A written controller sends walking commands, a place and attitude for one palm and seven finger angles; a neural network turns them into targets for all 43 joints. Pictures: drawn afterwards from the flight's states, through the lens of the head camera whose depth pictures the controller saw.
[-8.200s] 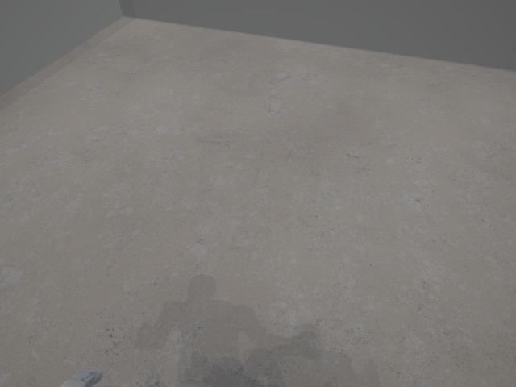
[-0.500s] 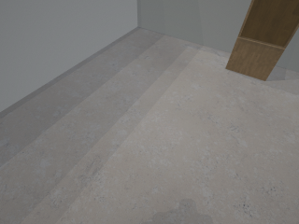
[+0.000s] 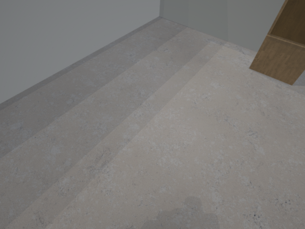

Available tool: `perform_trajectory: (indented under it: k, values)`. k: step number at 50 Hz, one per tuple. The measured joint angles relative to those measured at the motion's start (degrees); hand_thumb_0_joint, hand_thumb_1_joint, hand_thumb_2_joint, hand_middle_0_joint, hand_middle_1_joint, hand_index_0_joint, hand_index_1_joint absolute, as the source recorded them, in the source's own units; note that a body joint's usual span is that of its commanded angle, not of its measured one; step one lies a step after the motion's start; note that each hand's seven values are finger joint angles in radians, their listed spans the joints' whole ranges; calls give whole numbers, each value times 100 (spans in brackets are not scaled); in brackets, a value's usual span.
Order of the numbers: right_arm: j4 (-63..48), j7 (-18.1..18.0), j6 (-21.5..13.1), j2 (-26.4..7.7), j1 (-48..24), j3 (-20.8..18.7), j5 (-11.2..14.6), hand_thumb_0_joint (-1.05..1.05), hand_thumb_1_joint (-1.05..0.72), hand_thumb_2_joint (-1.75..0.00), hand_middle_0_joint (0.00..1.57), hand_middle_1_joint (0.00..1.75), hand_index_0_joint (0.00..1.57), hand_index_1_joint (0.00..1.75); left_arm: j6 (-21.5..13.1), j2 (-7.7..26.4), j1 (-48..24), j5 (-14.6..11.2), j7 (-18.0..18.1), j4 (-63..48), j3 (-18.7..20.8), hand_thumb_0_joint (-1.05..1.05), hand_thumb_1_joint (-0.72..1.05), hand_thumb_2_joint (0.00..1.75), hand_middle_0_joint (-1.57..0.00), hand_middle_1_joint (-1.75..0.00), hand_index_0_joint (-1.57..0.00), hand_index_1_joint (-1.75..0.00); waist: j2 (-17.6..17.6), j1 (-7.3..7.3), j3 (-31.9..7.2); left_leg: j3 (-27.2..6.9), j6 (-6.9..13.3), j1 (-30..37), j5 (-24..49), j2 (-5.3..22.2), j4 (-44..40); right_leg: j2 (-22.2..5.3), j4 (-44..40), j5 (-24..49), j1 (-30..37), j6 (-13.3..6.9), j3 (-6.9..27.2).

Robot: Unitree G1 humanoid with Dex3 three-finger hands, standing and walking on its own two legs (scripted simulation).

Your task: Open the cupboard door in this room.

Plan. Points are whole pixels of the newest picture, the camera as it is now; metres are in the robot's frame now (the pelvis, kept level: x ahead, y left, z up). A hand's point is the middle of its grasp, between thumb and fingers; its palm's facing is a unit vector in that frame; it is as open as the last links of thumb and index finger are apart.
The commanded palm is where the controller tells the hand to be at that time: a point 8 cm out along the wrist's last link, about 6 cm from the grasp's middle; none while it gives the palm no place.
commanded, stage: stand and wait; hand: left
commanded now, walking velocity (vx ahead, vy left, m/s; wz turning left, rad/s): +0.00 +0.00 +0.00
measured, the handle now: out of the picture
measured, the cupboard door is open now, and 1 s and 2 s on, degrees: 0 0 0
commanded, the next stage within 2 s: turn or walk to find it in 0.22 s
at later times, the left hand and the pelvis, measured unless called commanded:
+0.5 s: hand out of the picture +0.02 +0.18 -0.18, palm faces +0.11 -0.97 -0.20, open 7.4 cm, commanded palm none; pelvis +0.00 -0.01 +0.00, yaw +4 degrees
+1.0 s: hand out of the picture +0.03 +0.18 -0.14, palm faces +0.28 -0.92 -0.28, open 7.3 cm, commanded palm none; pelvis -0.03 -0.05 +0.00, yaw +17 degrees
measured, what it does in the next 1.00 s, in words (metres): steps on the spot, turning left: right foot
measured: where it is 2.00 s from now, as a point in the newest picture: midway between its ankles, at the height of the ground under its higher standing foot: outside the picture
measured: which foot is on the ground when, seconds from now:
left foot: down 0.00-0.98, up 1.00-1.00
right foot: down 0.00-0.58, up 0.60-0.96, down 0.98-1.00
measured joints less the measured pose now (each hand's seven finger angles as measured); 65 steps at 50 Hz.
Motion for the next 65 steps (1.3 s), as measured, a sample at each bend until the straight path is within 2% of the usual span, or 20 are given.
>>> perform_trajectory:
  k: [4, 15, 22, 26, 28, 30, 32, 34, 37, 43, 47, 49, 50, 52, 53, 55, 57, 60, 65]
  values:
    - [84, 13, -8, -102, -137, 16, 28, 0, -92, -90, 20, 29, 20, 30, -125, -94, 20, -17, -21, 74, -87, 0, 91, 90, -20, -30, -20, -30, 183, 13, -45, -39, -72, 196, 97, 63, -259, 79, -343, 104, 235, -46, -36]
    - [287, 42, -39, -146, -168, 113, 36, 0, -92, -90, 20, 29, 20, 30, -109, -158, 96, -50, -44, 281, -150, 0, 91, 90, -20, -30, -20, -30, 199, -7, -35, -44, -154, 563, 218, 134, -613, 161, -649, 198, 570, -113, -44]
    - [211, 71, 135, -173, 18, 38, 5, 0, -91, -90, 20, 29, 20, 30, 5, -158, 58, -38, -30, 86, -21, 0, 91, 90, -20, -30, -20, -30, 232, -25, 93, -248, -176, 173, 31, 121, -40, 149, -294, 22, 378, -149, -265]
    - [105, 96, 226, -207, 154, -57, -12, 0, -91, -90, 20, 29, 20, 30, 60, -103, -7, -3, -37, -76, 53, 0, 91, 90, -20, -30, -20, -30, 248, -114, 199, 79, -196, -162, -272, 279, 578, 72, 84, -198, 284, -121, -546]
    - [70, 114, 252, -197, 169, -89, -21, 0, -91, -90, 20, 29, 20, 30, 86, -45, -46, 9, -39, -151, 96, 1, 91, 90, -20, -30, -20, -30, 132, -85, 262, 151, -10, -219, -295, 206, 717, -59, 358, -345, 198, -64, -574]
    - [-27, 127, 212, -166, 170, -101, -53, 0, -91, -90, 20, 29, 20, 30, 150, 30, -97, -8, -40, -203, 129, 1, 91, 90, -20, -30, -20, -30, 13, -96, 268, 175, 101, -296, -282, 97, 725, -141, 842, -684, -56, -19, -432]
    - [-127, 100, 140, -134, 147, -99, -58, 0, -91, -90, 20, 29, 20, 30, 214, 90, -212, -5, -32, -245, 140, 1, 91, 90, -20, -30, -20, -30, 7, -156, 304, 112, 126, -318, -139, 44, 549, -13, 1799, -1138, -456, 9, -82]
    - [-193, 78, 102, -116, 134, -91, -59, 0, -91, -90, 20, 29, 20, 30, 207, 133, -331, 2, -43, -304, 153, 1, 91, 90, -20, -30, -20, -30, 51, -200, 312, 3, 138, -290, 81, 10, 254, 107, 2495, -1136, -766, 40, 155]
    - [-250, 71, 90, -120, 121, -80, -54, 0, -91, -90, 20, 29, 20, 30, 153, 169, -467, -5, -67, -442, 160, 1, 91, 90, -20, -30, -20, -30, 128, -216, 262, -156, 125, -218, 403, -16, -202, 178, 2758, -957, -972, 107, 335]
    - [-404, 114, 132, -201, 75, -137, -66, 0, -91, -90, 20, 29, 20, 30, 139, 172, -700, -34, -73, -714, 149, 1, 91, 90, -20, -30, -20, -30, 259, -307, 161, -522, -1, -213, 772, -72, -593, 241, 1969, -947, -788, 184, 528]
    - [-505, 160, 222, -316, 28, -215, -82, 0, -91, -90, 20, 30, 20, 30, 111, 120, -730, -58, -78, -872, 118, 1, 91, 90, -20, -30, -20, -30, 346, -337, 93, -761, -150, -329, 873, -132, -563, 320, 959, -729, -392, 143, 543]
    - [-571, 182, 279, -373, 34, -270, -67, 0, -91, -90, 20, 30, 20, 30, 50, 114, -625, -54, -88, -954, 102, 0, 91, 90, -20, -30, -20, -30, 344, -297, 25, -832, -245, -473, 823, -205, -368, 310, 51, -316, -17, 66, 476]
    - [-583, 184, 315, -421, 5, -309, -52, 0, -91, -90, 20, 29, 20, 30, 19, 79, -570, -18, -80, -958, 105, 0, 91, 90, -20, -30, -20, -30, 400, -272, 37, -846, -268, -614, 412, -206, -34, 333, -27, -91, 4, -61, 422]
    - [-581, 185, 400, -509, -16, -376, -66, 0, -91, -90, 20, 29, 20, 30, 47, 11, -405, 9, -71, -956, 70, 0, 91, 90, -20, -30, -20, -30, 443, -240, 31, -671, -285, -990, -539, -239, 1125, 283, 46, -52, 24, -212, 306]
    - [-573, 199, 439, -548, -31, -398, -76, 0, -91, -90, 20, 29, 20, 30, 60, -13, -302, 10, -66, -940, 66, 0, 91, 90, -20, -30, -20, -30, 425, -207, 20, -548, -285, -1165, -723, -238, 1767, 237, 0, -47, 65, -242, 283]
    - [-580, 228, 458, -624, -61, -426, -87, 0, -91, -90, 20, 29, 20, 30, 81, -43, -133, 12, -66, -867, 52, 0, 91, 90, -20, -30, -20, -30, 407, -201, 36, -359, -324, -1411, -669, -157, 2827, 164, -177, 21, 172, -260, 208]
    - [-592, 241, 427, -671, -51, -432, -75, 0, -91, -90, 20, 29, 20, 30, 76, -60, -22, 12, -68, -792, 41, 1, 91, 90, -20, -30, -20, -30, 393, -222, 75, -247, -393, -1482, -494, -29, 3411, 102, -320, 91, 250, -269, 77]
    - [-524, 236, 427, -695, -30, -404, -65, 0, -91, -90, 20, 29, 20, 30, 18, -80, 109, 14, -66, -738, 19, 1, 91, 90, -20, -30, -20, -30, 342, -189, 137, -167, -503, -1324, -466, 158, 3569, 14, -391, 116, 281, -282, -128]
    - [-340, 210, 489, -667, -190, -306, -28, 0, -91, -90, 20, 29, 19, 30, -68, -110, 313, 53, -76, -672, -19, 1, 91, 90, -20, -30, -20, -30, 255, -26, 252, -41, -575, -749, -943, 333, 2751, -129, -309, 69, 203, -246, -407]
